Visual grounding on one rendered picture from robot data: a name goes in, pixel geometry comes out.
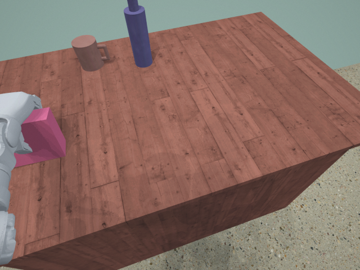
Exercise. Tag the sponge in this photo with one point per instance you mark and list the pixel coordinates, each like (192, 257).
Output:
(43, 134)

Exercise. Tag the robot left forearm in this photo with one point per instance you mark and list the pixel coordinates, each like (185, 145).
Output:
(10, 130)

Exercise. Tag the table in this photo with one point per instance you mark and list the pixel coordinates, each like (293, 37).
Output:
(233, 120)

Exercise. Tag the robot left hand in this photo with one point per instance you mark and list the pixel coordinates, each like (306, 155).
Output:
(19, 105)

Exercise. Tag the left robot upper arm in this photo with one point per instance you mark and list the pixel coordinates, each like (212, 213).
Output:
(7, 237)

